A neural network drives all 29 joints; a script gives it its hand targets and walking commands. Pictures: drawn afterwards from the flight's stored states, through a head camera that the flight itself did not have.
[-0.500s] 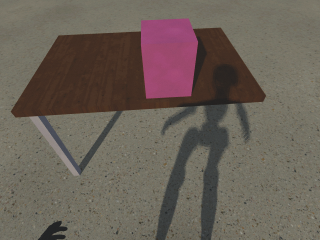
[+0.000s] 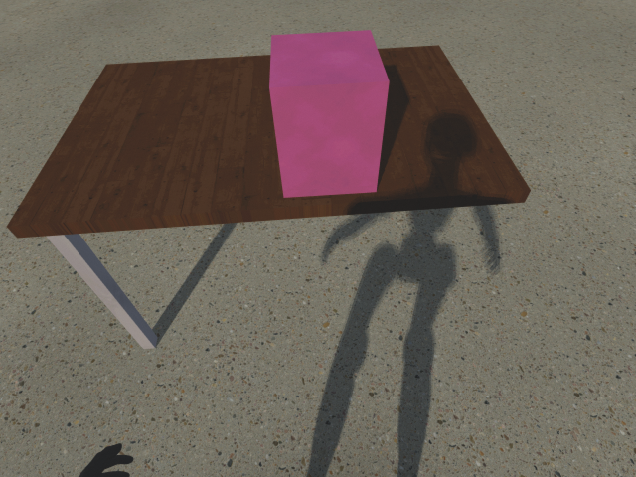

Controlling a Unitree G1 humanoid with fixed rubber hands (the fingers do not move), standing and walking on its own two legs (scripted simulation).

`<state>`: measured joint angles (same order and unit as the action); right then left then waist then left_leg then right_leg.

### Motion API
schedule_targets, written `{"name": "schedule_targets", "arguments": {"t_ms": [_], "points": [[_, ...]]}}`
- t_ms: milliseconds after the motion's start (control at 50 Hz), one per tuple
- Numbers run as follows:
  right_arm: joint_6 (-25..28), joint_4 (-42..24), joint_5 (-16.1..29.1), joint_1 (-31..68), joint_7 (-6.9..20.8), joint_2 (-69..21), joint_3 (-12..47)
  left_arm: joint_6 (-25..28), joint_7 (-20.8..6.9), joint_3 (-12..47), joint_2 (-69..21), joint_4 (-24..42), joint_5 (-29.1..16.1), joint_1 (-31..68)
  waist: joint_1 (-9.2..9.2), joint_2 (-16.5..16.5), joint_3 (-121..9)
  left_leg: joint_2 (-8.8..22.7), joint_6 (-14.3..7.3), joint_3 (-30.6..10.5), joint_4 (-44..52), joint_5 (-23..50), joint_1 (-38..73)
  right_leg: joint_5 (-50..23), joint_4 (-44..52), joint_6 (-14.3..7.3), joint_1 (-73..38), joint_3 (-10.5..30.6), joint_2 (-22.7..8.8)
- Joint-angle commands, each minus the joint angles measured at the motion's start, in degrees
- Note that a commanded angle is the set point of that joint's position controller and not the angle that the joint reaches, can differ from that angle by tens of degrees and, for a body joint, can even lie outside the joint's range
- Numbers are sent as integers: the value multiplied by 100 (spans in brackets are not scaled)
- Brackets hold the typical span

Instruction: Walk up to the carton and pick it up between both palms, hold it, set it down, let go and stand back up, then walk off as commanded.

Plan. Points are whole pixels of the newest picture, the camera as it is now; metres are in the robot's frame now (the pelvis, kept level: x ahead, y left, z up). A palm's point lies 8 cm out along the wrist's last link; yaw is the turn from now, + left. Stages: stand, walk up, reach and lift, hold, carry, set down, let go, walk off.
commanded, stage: walk up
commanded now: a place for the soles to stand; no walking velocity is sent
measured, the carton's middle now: (325, 116) +0.78 +0.02 +0.02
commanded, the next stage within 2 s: none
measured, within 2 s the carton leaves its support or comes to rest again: neither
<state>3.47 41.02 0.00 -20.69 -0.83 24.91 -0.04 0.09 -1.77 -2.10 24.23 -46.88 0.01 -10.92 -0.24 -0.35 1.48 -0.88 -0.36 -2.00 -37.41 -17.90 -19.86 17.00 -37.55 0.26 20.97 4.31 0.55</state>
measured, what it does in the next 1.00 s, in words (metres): lifts its left foot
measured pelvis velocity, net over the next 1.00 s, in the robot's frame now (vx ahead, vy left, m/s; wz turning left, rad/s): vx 0.06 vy -0.05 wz -0.01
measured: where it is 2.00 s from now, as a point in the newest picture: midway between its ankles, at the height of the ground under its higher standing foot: (354, 463)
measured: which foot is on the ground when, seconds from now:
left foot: down 0.00-0.88, up 0.90-1.00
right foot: down 0.00-1.00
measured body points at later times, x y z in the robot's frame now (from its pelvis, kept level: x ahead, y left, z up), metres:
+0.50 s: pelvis +0.00 +0.00 +0.00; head +0.01 -0.01 +0.45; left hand +0.13 +0.32 -0.09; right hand +0.08 -0.32 -0.10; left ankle +0.02 +0.12 -0.72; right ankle +0.03 -0.13 -0.72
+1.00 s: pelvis +0.06 -0.05 +0.00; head +0.06 -0.07 +0.45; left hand +0.13 +0.28 -0.08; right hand +0.14 -0.38 -0.09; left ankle +0.06 +0.10 -0.68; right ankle +0.06 -0.16 -0.72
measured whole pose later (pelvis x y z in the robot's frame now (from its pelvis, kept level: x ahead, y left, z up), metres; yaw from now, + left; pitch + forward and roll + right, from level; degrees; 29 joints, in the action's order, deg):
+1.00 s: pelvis +0.06 -0.05 +0.00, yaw +0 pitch +0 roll +2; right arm 4.1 41.0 0.0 -20.1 0.6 27.9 -0.1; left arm 4.0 -2.8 -2.4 26.0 -46.6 0.0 -19.6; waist -0.1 0.4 -1.0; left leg 0.0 -1.5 -2.0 -53.6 -26.0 -25.6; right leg 19.5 -37.7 -1.5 18.5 2.6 -0.3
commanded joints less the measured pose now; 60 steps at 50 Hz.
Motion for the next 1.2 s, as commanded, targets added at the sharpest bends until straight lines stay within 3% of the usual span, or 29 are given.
{"name": "schedule_targets", "arguments": {"t_ms": [0,80,200,280,320,460,560,580,600,620,660,680,700,740,780,800,820,840,860,880,900,920,940,960,1000,1040,1100,1160,1180], "points": [[186,109,-69,300,-4,971,-300,235,74,-250,1039,255,76,151,65,146,-1106,493,-301,-629,524,1497,415,-1017,432,-557,-935,432,-558],[183,120,-65,169,-62,1037,-320,217,123,-292,1022,391,11,215,21,28,-1386,665,-446,-689,379,2268,799,-1589,116,-553,-941,321,-583],[185,-14,-135,441,-61,1046,-327,161,113,-199,849,282,44,143,152,-491,-822,892,-554,-1056,739,2075,505,-885,119,-402,-643,194,-422],[149,-9,-132,553,-32,1037,-316,183,83,-238,945,269,82,221,140,-99,-816,637,-373,-725,751,1063,94,-450,468,-485,-890,360,-532],[149,51,-102,482,-21,1031,-315,167,81,-241,994,286,76,386,-9,18,-637,600,-368,-765,884,531,116,-191,615,-510,-673,388,-544],[167,114,-127,422,1,978,-246,197,71,-239,985,254,101,284,38,222,-526,575,-364,-881,986,128,-81,456,905,-487,-697,587,-559],[160,158,-151,494,-13,1046,-278,186,52,-213,958,193,65,283,100,66,-564,621,-385,-894,1063,288,149,51,728,-444,-614,435,-488],[159,113,-84,404,-9,1064,-246,192,57,-230,1019,257,86,275,33,238,-652,578,-419,-884,987,438,211,67,748,-438,-650,366,-406],[244,-47,-161,-3,125,1463,-527,255,-97,-469,1383,565,160,44,44,32,-878,683,-696,-1211,1130,-1688,382,1895,381,-579,-385,470,-346],[273,66,-182,-204,157,1612,-593,277,-129,-531,1434,552,215,11,-40,-36,-605,908,-907,-1833,1466,-2752,466,2396,68,-569,199,539,-281],[261,93,-182,-509,143,1920,-789,264,-172,-430,1219,609,206,255,-301,-664,-109,1702,-1296,-2996,2380,-3788,1228,1729,-911,-316,1648,-276,8],[280,38,-192,-459,139,1857,-799,290,-165,-453,1276,644,208,247,-282,-768,266,1970,-1453,-3314,2562,-3389,1224,1386,-1090,-255,1965,-235,-193],[293,21,-217,-458,137,1939,-829,346,-158,-471,1265,629,203,235,-316,-571,141,2131,-1587,-3211,2412,-2522,1358,1405,-864,-239,1792,-143,-311],[293,-24,-213,-206,164,1811,-778,447,-186,-486,1195,537,192,-74,-189,-825,-110,1746,-1378,-2276,1818,-647,1408,1195,-323,-214,1077,-382,-247],[252,-69,-202,-148,166,1560,-705,464,-208,-506,1026,447,153,-361,-8,-513,-264,1310,-1045,-1473,1437,-38,851,579,397,-278,24,-707,43],[202,-177,-204,61,199,1563,-679,465,-202,-543,1015,408,132,-664,178,-628,-371,1055,-853,-1099,1107,-179,326,457,832,-314,-723,-840,163],[183,-274,-206,395,232,1283,-552,497,-147,-607,1131,285,98,-1309,585,-511,-452,757,-605,-695,336,-106,-356,125,1205,-327,-1724,-597,19],[177,-400,-126,638,237,848,-407,543,-62,-743,1577,107,160,-1957,933,767,-573,182,-349,-174,-1491,-236,-1405,720,1785,-609,-2687,917,-771],[185,-603,-84,780,181,647,-329,567,9,-787,2004,215,221,-1895,753,1257,-158,-342,-39,119,-2356,-1325,-2913,562,2275,-1059,-3002,3008,-1885],[157,-417,-94,667,114,1085,-411,530,19,-797,2025,252,165,-1531,660,451,-230,-52,-94,-340,-2433,-1338,-3029,703,2094,-1320,-3107,3310,-2195],[164,-312,-39,467,136,1297,-449,526,31,-771,1938,368,166,-1423,533,259,-175,52,-198,-436,-2404,-1141,-2954,582,2026,-1323,-2948,3241,-2151],[208,-268,-37,449,167,1327,-454,537,36,-760,1931,337,130,-1319,436,353,-53,263,-214,-345,-2267,-976,-2711,-195,1769,-1522,-2644,2810,-2022],[233,-297,-38,370,195,1241,-447,555,26,-672,1663,392,113,-1150,329,343,-82,298,-170,-331,-2022,-950,-2565,-1092,1582,-1432,-2700,2148,-1719],[262,-276,-58,314,226,1161,-473,559,30,-652,1538,411,100,-1209,315,770,-221,308,-121,-129,-1812,-748,-2301,-1836,1402,-1333,-2436,1501,-1452],[211,-288,-104,361,263,978,-429,517,41,-595,1525,475,83,-1329,443,877,26,296,-35,174,-1418,-500,-2382,-2288,1365,-1274,-2178,1094,-1369],[210,-328,-64,381,279,864,-413,503,8,-588,1523,633,104,-1332,337,1152,-122,249,-21,332,-1176,-99,-1943,-2516,1275,-1290,-1844,784,-1261],[195,-325,-63,499,311,980,-427,508,-27,-583,1480,800,33,-1089,305,978,160,396,-102,365,-565,900,-1168,-1322,1520,-1142,-765,563,-1218],[199,-191,-59,269,370,988,-507,482,-35,-503,1527,815,39,-763,125,1183,510,396,-123,343,-229,1205,-321,220,1629,-1026,205,341,-1104],[213,-119,-80,117,376,1109,-538,470,-43,-532,1573,820,63,-742,23,788,424,401,-153,429,-65,1161,92,239,1607,-1053,223,548,-1310]]}}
